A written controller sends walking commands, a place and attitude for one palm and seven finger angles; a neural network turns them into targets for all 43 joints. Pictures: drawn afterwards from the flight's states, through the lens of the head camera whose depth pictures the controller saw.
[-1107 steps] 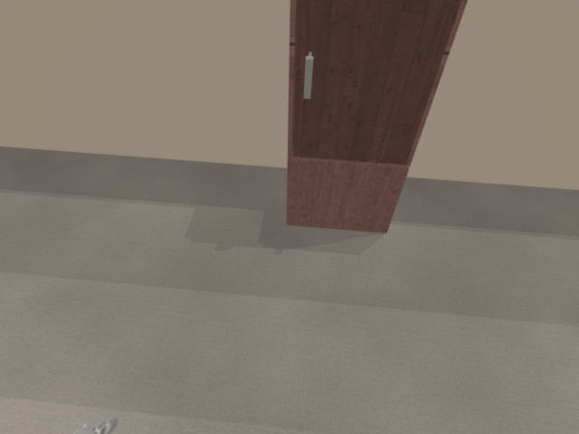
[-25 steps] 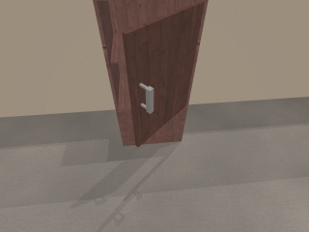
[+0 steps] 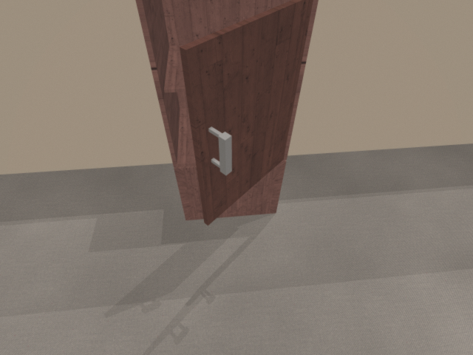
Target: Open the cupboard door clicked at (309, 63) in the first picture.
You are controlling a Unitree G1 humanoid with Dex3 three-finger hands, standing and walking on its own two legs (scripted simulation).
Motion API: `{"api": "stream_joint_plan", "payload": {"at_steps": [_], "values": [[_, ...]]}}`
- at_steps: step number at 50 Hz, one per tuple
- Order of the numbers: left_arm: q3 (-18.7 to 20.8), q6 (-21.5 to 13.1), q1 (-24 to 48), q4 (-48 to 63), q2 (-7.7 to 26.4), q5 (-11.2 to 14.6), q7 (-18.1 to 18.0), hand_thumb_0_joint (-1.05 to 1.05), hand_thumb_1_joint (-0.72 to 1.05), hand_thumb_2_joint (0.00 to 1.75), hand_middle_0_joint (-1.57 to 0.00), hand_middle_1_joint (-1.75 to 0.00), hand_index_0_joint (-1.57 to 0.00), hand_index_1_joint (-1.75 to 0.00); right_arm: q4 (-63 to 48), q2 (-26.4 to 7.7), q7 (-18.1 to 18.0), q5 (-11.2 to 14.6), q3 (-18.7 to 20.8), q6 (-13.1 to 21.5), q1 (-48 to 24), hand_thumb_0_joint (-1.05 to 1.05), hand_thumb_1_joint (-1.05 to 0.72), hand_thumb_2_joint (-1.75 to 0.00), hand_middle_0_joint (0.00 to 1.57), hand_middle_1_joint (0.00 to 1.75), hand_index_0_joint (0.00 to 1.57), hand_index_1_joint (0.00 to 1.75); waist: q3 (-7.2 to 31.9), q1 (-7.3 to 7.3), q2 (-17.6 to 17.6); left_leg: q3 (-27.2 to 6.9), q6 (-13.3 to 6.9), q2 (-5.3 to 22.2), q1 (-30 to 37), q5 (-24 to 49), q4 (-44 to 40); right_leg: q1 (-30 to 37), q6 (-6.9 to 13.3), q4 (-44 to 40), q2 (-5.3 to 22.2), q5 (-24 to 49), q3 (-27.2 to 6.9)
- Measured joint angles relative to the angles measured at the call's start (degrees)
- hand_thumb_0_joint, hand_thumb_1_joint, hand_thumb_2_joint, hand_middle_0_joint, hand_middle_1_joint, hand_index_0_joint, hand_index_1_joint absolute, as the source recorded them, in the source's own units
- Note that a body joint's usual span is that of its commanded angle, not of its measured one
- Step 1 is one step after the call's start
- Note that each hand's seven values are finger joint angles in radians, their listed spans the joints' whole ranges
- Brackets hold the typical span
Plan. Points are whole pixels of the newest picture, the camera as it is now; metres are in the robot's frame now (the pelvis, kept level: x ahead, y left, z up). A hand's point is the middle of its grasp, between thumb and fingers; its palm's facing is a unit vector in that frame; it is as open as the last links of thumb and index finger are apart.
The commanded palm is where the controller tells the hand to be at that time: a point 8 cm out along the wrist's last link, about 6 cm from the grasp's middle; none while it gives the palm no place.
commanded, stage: look to check the result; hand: left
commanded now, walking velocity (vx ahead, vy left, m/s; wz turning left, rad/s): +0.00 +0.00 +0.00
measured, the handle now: (219, 150) +0.58 +0.08 -0.02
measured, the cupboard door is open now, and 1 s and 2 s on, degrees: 42 42 42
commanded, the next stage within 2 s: walk to a spot facing it in 0.28 s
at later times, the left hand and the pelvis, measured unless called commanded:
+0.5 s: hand out of the picture -0.01 +0.15 -0.18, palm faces +0.04 -0.99 -0.16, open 7.3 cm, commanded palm none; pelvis +0.02 +0.00 +0.00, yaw -1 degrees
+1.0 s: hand out of the picture +0.10 +0.13 -0.17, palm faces -0.19 -0.93 -0.30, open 7.3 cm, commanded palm none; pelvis +0.01 -0.06 -0.01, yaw -16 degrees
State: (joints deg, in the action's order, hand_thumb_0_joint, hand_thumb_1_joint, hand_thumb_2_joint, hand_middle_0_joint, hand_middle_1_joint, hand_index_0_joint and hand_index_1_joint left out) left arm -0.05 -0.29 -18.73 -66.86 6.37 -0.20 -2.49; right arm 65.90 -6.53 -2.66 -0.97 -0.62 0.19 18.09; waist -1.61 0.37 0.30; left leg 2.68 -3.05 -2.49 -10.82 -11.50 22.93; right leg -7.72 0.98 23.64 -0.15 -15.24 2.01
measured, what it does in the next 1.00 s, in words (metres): lifts its left foot, turning right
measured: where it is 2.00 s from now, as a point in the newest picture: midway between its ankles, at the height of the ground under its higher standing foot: outside the picture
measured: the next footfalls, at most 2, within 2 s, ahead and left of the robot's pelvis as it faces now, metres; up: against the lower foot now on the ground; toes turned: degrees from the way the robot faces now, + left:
left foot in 1.44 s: +0.16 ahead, +0.05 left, +0.00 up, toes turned -33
right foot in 1.90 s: +0.00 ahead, -0.14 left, +0.00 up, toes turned -55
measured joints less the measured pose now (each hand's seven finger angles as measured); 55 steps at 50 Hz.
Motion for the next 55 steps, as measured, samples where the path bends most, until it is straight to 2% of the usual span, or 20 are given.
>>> {"api": "stream_joint_plan", "payload": {"at_steps": [24, 32, 36, 38, 40, 42, 43, 44, 46, 49, 51, 55], "values": [[0.2, 0.0, 1.1, 0.6, -0.2, 0.0, 0.1, 0.00, 0.91, 0.90, -0.20, -0.30, -0.20, -0.30, 0.2, -0.5, -0.4, 0.0, 0.0, 0.1, -1.6, 0.00, -0.91, -0.90, 0.20, 0.30, 0.20, 0.30, -0.1, -0.42, -0.6, 0.5, 0.2, 0.3, 1.5, -1.4, -0.3, 1.5, 0.1, -0.8, -0.3, -0.9, -0.6], [2.5, 2.4, 1.7, 2.7, 1.0, -0.6, 1.2, 0.00, 0.91, 0.90, -0.20, -0.30, -0.20, -0.30, -2.7, -1.2, -0.8, -0.1, 1.9, -1.2, -3.3, 0.00, -0.91, -0.90, 0.20, 0.30, 0.20, 0.30, -1.7, -0.79, -1.0, 4.4, 0.3, 1.6, -1.2, -4.2, 4.3, -4.0, 0.4, 6.7, -1.3, -3.4, -4.2], [3.8, 3.7, 3.0, 4.6, 2.1, -0.9, 1.7, 0.00, 0.91, 0.90, -0.20, -0.30, -0.20, -0.30, -4.9, -2.3, -0.9, -0.5, 2.7, -1.2, -4.2, 0.00, -0.91, -0.90, 0.21, 0.30, 0.20, 0.30, -3.0, -1.10, -0.9, 7.6, 0.5, 2.6, -1.8, -5.2, 5.7, -10.4, 0.0, 20.2, -0.2, -10.5, -2.9], [4.2, 3.9, 4.0, 5.5, 2.5, -1.0, 2.0, 0.00, 0.91, 0.90, -0.20, -0.30, -0.20, -0.30, -5.7, -3.2, -0.8, -0.7, 3.0, -1.2, -4.5, 0.00, -0.91, -0.90, 0.21, 0.30, 0.20, 0.30, -3.6, -0.95, 0.1, 8.6, 1.1, 3.5, -1.7, -5.4, 6.1, -12.2, -0.2, 23.7, 0.4, -12.4, -1.9], [4.5, 3.7, 4.7, 6.7, 2.9, -1.0, 2.2, 0.00, 0.91, 0.90, -0.20, -0.30, -0.20, -0.30, -6.2, -4.0, -0.6, -0.9, 3.3, -1.3, -4.8, 0.00, -0.91, -0.90, 0.21, 0.30, 0.20, 0.30, -3.9, -1.04, 1.2, 9.5, 2.0, 4.9, -1.8, -6.0, 7.0, -12.2, -0.4, 22.4, 1.1, -11.6, -1.0], [4.6, 3.1, 5.1, 8.0, 3.5, -1.0, 2.4, 0.00, 0.91, 0.90, -0.20, -0.30, -0.20, -0.30, -6.7, -4.7, -0.3, -0.8, 3.5, -1.7, -5.1, 0.00, -0.91, -0.90, 0.21, 0.30, 0.20, 0.30, -3.9, -1.32, 1.8, 10.4, 3.1, 6.4, -2.3, -7.5, 9.4, -10.5, -0.5, 16.7, 1.6, -6.5, -0.3], [4.7, 2.6, 5.1, 8.6, 4.0, -1.1, 2.4, 0.00, 0.91, 0.90, -0.20, -0.30, -0.20, -0.30, -7.1, -4.8, -0.1, -0.6, 3.7, -1.9, -5.2, 0.00, -0.91, -0.90, 0.21, 0.30, 0.20, 0.30, -3.6, -1.41, 1.8, 10.8, 3.8, 7.2, -3.1, -8.7, 11.7, -9.4, 0.1, 13.7, 1.3, -4.9, -0.4], [4.8, 2.2, 5.5, 8.8, 4.1, -1.3, 2.2, 0.00, 0.91, 0.90, -0.19, -0.30, -0.20, -0.30, -7.3, -5.1, 0.1, -0.3, 3.9, -2.3, -5.6, 0.00, -0.91, -0.90, 0.21, 0.30, 0.20, 0.30, -3.6, -1.41, 2.2, 9.7, 4.3, 7.9, -4.8, -12.0, 15.7, -9.7, 1.0, 14.2, 0.4, -5.6, -0.4], [4.6, 1.7, 6.3, 9.3, 4.3, -1.1, 1.8, 0.00, 0.91, 0.90, -0.19, -0.30, -0.20, -0.30, -7.8, -5.7, 0.4, -0.1, 4.3, -3.2, -6.8, 0.00, -0.91, -0.90, 0.21, 0.30, 0.20, 0.30, -4.1, -1.20, 2.5, 5.3, 4.6, 7.0, -8.9, -17.3, 26.7, -9.6, 2.5, 14.4, -0.6, -6.2, -0.3], [4.6, 1.4, 6.5, 10.2, 4.3, -0.9, 1.1, 0.00, 0.91, 0.90, -0.20, -0.30, -0.20, -0.30, -8.8, -6.0, 0.6, 0.1, 4.6, -3.7, -9.1, 0.00, -0.91, -0.90, 0.20, 0.30, 0.20, 0.30, -4.6, -1.76, 1.4, 1.5, 5.2, 5.4, -13.7, -16.0, 38.0, -8.2, 3.3, 10.8, -1.8, -4.0, -1.8], [4.4, 1.2, 6.2, 10.6, 4.1, -0.8, 0.9, 0.00, 0.91, 0.90, -0.20, -0.30, -0.20, -0.30, -10.0, -6.2, 0.7, 0.1, 4.7, -3.6, -10.7, 0.00, -0.91, -0.90, 0.20, 0.30, 0.20, 0.30, -4.7, -1.96, 0.8, -0.3, 5.7, 5.1, -15.7, -13.8, 40.9, -7.2, 3.7, 8.3, -2.6, -2.3, -3.2], [3.9, 1.2, 5.2, 11.0, 3.4, -0.8, 1.0, 0.00, 0.91, 0.90, -0.20, -0.30, -0.21, -0.30, -12.2, -6.5, 0.6, 0.2, 4.8, -3.6, -13.5, 0.00, -0.91, -0.90, 0.20, 0.30, 0.20, 0.30, -4.2, -2.12, 0.5, -3.2, 6.6, 4.9, -17.9, -10.8, 41.3, -6.0, 3.9, 4.9, -4.0, -0.3, -5.8]]}}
